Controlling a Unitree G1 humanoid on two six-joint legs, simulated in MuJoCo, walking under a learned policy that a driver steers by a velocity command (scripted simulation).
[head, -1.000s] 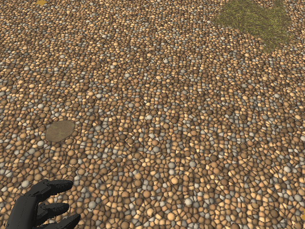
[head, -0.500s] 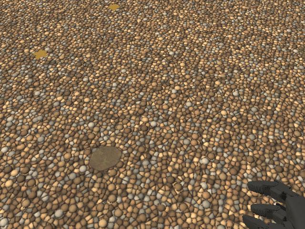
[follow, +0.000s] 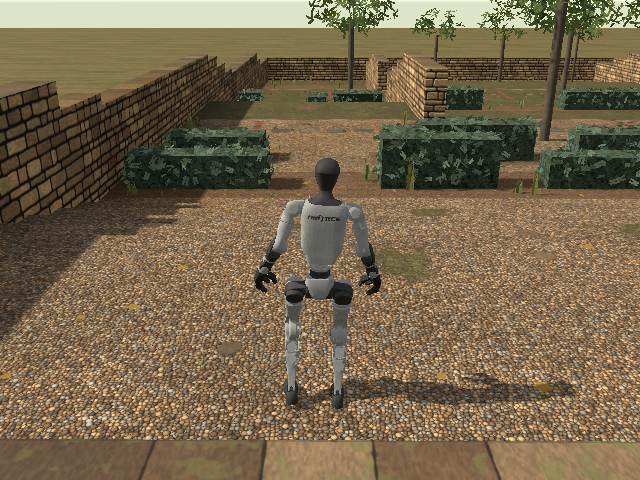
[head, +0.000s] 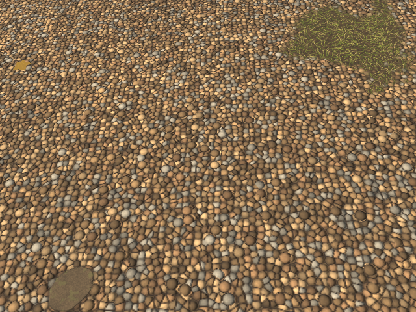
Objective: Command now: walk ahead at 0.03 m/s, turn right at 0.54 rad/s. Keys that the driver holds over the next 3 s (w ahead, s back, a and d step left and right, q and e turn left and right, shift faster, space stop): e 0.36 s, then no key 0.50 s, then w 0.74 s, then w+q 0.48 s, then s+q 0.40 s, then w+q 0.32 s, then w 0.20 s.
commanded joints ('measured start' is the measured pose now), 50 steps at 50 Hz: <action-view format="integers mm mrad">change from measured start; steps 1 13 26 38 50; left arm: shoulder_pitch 19 -16 16 3 103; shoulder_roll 201 195 191 127 159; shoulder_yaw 52 50 63 17 19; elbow -68 -108 -74 -37 29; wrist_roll -6 -23 -23 -14 -20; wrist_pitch -47 -9 -1 -5 -58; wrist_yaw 6 34 37 28 25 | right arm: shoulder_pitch -38 -61 -42 85 -24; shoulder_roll -96 -71 -110 -92 -75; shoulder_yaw -29 -19 -18 16 12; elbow -76 -77 -93 -17 -30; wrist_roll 5 15 -5 10 42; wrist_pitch -8 -23 -47 -37 -74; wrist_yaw -16 2 19 25 26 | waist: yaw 6 17 31 -22 41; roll -148 -176 87 60 -256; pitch -124 -138 -74 -118 125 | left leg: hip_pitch -257 -60 276 212 -125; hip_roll -27 -84 219 102 -24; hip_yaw -141 -171 -415 -263 -101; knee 274 -88 -554 -466 -23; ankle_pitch -20 128 562 551 -57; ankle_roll -1 -49 271 135 83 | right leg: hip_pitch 258 228 -172 341 153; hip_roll -262 -176 94 -44 -292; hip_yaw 366 408 212 115 536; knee -275 -243 520 -287 -460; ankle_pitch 467 405 -242 309 -451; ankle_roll -205 -184 111 68 -184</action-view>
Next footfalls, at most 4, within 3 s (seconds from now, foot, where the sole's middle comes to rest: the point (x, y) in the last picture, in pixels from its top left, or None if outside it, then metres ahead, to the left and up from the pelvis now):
0.42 left None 0.10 0.13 -0.77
0.76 right None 0.00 -0.11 -0.77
1.64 right None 0.43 -0.21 -0.77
2.18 left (242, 222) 0.77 -0.02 -0.77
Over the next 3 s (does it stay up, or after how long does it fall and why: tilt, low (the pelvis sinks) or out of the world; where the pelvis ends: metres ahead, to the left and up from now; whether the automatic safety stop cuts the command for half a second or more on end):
stays up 0.76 -0.12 0.02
